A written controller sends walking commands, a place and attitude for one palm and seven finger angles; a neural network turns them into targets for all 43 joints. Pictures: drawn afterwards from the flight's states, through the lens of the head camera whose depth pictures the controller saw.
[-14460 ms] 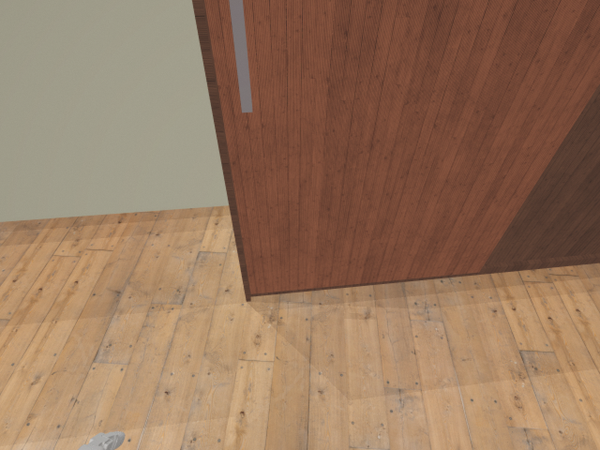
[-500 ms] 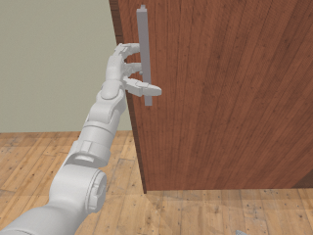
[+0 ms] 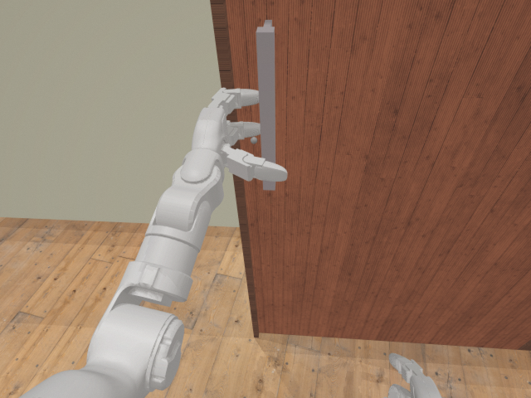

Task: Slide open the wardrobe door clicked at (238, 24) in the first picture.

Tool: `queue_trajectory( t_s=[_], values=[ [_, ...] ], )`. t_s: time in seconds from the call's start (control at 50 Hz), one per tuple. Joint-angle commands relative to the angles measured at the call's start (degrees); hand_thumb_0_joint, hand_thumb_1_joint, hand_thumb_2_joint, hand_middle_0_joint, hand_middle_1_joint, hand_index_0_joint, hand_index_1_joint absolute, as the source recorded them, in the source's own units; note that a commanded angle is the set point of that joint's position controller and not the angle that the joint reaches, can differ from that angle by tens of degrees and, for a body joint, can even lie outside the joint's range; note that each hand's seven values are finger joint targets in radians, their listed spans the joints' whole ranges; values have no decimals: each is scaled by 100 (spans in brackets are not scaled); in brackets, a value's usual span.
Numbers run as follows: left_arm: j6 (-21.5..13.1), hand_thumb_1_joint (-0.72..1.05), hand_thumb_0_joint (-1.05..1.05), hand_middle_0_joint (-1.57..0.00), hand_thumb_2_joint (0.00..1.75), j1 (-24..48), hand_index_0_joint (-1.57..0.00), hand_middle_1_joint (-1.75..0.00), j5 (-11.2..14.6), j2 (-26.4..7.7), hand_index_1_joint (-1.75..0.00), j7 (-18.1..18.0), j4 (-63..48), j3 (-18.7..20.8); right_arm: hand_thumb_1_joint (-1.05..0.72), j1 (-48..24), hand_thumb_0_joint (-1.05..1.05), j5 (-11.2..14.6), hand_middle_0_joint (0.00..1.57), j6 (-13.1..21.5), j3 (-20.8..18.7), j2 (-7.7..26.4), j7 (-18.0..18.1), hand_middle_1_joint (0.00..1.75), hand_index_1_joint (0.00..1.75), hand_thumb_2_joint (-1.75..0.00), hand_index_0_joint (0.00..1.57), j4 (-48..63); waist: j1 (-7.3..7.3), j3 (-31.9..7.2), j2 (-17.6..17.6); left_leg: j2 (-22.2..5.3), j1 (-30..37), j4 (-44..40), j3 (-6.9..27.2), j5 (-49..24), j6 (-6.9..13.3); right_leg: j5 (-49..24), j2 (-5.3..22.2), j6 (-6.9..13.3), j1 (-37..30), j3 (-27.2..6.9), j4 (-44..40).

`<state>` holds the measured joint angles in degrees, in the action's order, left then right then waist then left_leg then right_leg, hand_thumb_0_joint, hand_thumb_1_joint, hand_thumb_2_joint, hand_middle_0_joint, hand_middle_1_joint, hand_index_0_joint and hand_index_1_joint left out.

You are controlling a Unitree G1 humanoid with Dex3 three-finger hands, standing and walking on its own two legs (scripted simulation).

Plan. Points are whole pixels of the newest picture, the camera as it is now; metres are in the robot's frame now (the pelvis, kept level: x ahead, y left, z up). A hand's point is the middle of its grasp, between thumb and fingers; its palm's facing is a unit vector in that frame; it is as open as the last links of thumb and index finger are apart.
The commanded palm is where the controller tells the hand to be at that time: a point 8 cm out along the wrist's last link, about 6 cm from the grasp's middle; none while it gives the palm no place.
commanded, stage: move the hooked fingers beside the handle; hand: left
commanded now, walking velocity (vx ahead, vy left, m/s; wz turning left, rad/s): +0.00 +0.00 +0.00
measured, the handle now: (268, 115) +0.49 +0.03 +0.21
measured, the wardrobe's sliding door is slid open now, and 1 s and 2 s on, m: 0.00 0.00 0.00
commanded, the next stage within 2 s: none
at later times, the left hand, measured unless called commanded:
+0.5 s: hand (239, 142) +0.40 +0.06 +0.22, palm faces -0.02 -1.00 -0.01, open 14.0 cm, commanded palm +0.38 +0.12 +0.21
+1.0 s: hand (236, 140) +0.41 +0.07 +0.22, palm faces -0.05 -1.00 -0.01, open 14.0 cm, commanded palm +0.38 +0.13 +0.21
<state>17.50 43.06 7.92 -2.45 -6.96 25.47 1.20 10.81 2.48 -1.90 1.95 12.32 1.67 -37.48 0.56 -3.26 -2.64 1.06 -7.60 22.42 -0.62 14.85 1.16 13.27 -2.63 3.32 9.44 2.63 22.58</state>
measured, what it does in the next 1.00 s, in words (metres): stands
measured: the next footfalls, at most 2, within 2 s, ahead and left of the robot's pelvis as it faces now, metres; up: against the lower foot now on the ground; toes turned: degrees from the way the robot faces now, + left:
none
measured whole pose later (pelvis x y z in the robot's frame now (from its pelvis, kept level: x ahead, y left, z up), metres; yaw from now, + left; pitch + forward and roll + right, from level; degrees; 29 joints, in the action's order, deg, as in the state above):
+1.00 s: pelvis -0.03 +0.01 +0.00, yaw -1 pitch +0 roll +0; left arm 11.1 48.8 8.2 -6.4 -4.8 37.3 4.2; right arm 15.2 3.1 2.2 2.2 12.7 3.0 -40.8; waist -0.9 -2.4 -2.3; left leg 1.4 -10.0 23.2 -1.5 13.0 2.0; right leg 10.5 -2.2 2.6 11.6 1.9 22.2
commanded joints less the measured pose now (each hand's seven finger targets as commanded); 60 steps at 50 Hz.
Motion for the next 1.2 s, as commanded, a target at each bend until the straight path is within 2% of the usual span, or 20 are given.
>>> queue_trajectory(
  t_s=[0.0,0.12,0.18,0.28,0.34,0.36,0.38,0.44,0.52,0.58,0.66,0.72,0.74,0.84,0.9,1.02,1.08,1.12,1.16,1.18],
  values=[
    [-332,-50,0,-30,30,2853,-30,-120,24,-550,-120,72,-1538,144,-90,-569,0,12,20,186,-146,543,86,30,30,-90,20,827,-76,-1760,761,-22,450,77,-1,-2413,117,-3129,303,-196,-926,-197,20],
    [-343,-50,0,-30,30,2971,-30,-120,27,-613,-120,26,-1442,160,-90,-672,0,13,20,160,-121,526,124,30,30,-90,20,787,-67,-1628,661,-13,424,32,47,-2123,118,-2614,304,-168,-827,-193,-58],
    [-301,-50,0,-30,30,3158,-30,-120,22,-525,-120,17,-1070,105,-90,-619,0,16,20,176,-92,508,151,30,30,-90,20,704,-157,-1370,646,-19,339,-10,86,-1736,119,-2105,275,-167,-544,-192,-155],
    [-358,-50,0,-30,30,3244,-30,-120,104,-899,-120,30,-707,487,-90,-598,0,8,20,204,-72,530,200,30,30,-90,20,670,-81,-1461,780,6,146,-79,78,-1462,133,-1845,303,-184,-678,-247,-241],
    [-490,-50,0,-30,30,3298,-30,-120,92,-1000,-120,27,-366,554,-90,-552,0,3,20,233,-61,545,213,30,30,-90,20,623,-107,-1258,876,-10,-32,-152,92,-1147,156,-1448,321,-206,-599,-284,-348],
    [-547,-50,0,-30,30,3413,-30,-120,62,-1130,-120,24,-337,616,-90,-494,0,7,20,242,-69,556,217,30,30,-90,20,591,-118,-1261,846,-17,-59,-148,90,-1110,154,-1404,326,-201,-605,-302,-356],
    [-592,-50,0,-30,30,3509,-30,-120,34,-1018,-120,42,-360,508,-90,-523,0,25,20,266,-67,532,212,30,30,-90,20,612,-127,-1219,603,-18,-28,-149,68,-1011,148,-1264,323,-191,-496,-312,-373],
    [-806,-50,0,-30,30,3652,-30,-120,-11,-904,-120,60,-484,340,-90,-429,0,30,20,377,-101,541,199,30,30,-90,20,625,-155,-1498,417,-42,147,-144,110,-1100,136,-1226,292,-151,-495,-266,-325],
    [-912,-50,0,-30,30,3508,-30,-120,83,-874,-120,185,-261,326,-90,-346,0,58,20,489,-136,602,214,30,30,-90,20,574,-166,-1495,720,-80,153,-163,134,-1102,130,-1192,250,-155,-470,-214,-320],
    [-870,-50,0,-30,30,3625,-30,-120,109,-835,-120,191,-138,328,-90,-277,0,62,20,571,-121,609,220,30,30,-90,20,512,-184,-1335,647,-78,100,-180,143,-915,123,-967,235,-162,-263,-220,-359],
    [-868,-50,0,-30,30,3796,-30,-120,62,-1190,-120,17,57,629,-90,-251,0,33,20,592,-123,617,214,30,30,-90,20,440,-150,-1215,736,-70,-89,-207,137,-716,140,-681,263,-186,-258,-265,-432],
    [-1010,-50,0,-30,30,3723,-30,-120,-6,-1482,-120,-60,-82,842,-90,-231,0,18,20,600,-146,632,206,30,30,-90,20,464,-30,-1497,728,-90,-101,-231,123,-907,132,-842,280,-165,-545,-271,-368],
    [-1043,-50,0,-30,30,3735,-30,-120,-20,-1235,-120,-29,-89,623,-90,-258,0,36,20,608,-128,600,201,30,30,-90,20,482,-94,-1454,539,-84,-42,-221,88,-887,132,-869,270,-164,-450,-286,-364],
    [-1143,-50,0,-30,30,3612,-30,-120,-54,-1182,-120,105,10,526,-90,-127,0,46,20,673,-152,647,204,30,30,-90,20,477,-158,-1443,639,-121,70,-207,89,-1003,122,-1044,238,-158,-370,-250,-332],
    [-1070,-50,0,-30,30,3689,-30,-120,0,-889,-120,219,-114,316,-90,-95,0,64,20,725,-152,639,197,30,30,-90,20,505,-198,-1502,497,-111,210,-156,102,-1167,101,-1239,219,-139,-279,-218,-279],
    [-960,-50,0,-30,30,3314,-30,-120,101,-1156,-120,243,-318,593,-90,-200,0,75,20,679,-157,667,193,30,30,-90,20,561,-67,-1478,761,-116,144,-144,82,-1409,106,-1477,228,-152,-490,-206,-248],
    [-968,-50,0,-30,30,3453,-30,-120,23,-1168,-120,186,-523,558,-90,-201,0,65,20,676,-149,638,187,30,30,-90,20,542,-124,-1453,673,-117,215,-100,74,-1443,112,-1536,220,-156,-383,-222,-228],
    [-970,-50,0,-30,30,3282,-30,-120,-8,-1157,-120,170,-703,551,-90,-249,0,57,20,659,-164,629,176,30,30,-90,20,608,-49,-1590,559,-108,295,-71,56,-1644,105,-1722,226,-143,-503,-212,-178],
    [-879,-50,0,-30,30,3338,-30,-120,1,-1207,-120,211,-582,552,-90,-254,0,70,20,615,-141,639,198,30,30,-90,20,564,-127,-1491,605,-105,240,-68,40,-1555,107,-1717,228,-161,-451,-227,-207],
    [-826,-50,0,-30,30,3437,-30,-120,-17,-1020,-120,242,-538,362,-90,-260,0,83,20,602,-126,621,199,30,30,-90,20,569,-187,-1362,523,-105,229,-85,55,-1443,101,-1600,230,-164,-339,-220,-226]
  ],
)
